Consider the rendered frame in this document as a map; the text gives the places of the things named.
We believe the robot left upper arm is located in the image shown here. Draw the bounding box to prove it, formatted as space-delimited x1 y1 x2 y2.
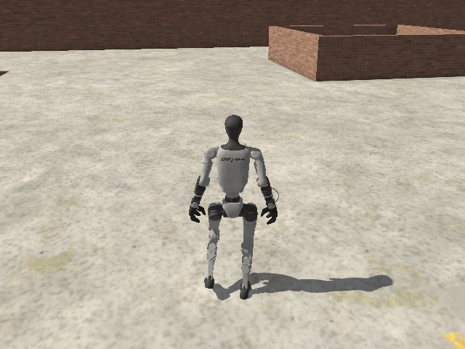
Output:
198 146 219 187

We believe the robot right forearm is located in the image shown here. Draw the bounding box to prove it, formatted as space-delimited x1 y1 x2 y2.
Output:
261 176 276 209

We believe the robot right upper arm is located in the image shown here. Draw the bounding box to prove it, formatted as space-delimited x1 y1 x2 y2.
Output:
248 147 268 188

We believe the robot right shin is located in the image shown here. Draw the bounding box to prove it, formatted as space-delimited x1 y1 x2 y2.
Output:
241 243 254 289

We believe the humanoid robot head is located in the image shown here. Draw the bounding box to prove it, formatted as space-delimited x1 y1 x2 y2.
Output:
221 115 246 151

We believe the robot left hand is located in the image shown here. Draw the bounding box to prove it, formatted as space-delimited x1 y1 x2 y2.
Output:
189 205 206 223

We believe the robot right hand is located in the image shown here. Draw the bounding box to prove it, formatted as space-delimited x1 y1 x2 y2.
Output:
261 206 278 225

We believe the robot left forearm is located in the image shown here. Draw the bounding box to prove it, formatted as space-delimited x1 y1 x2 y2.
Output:
190 176 206 208

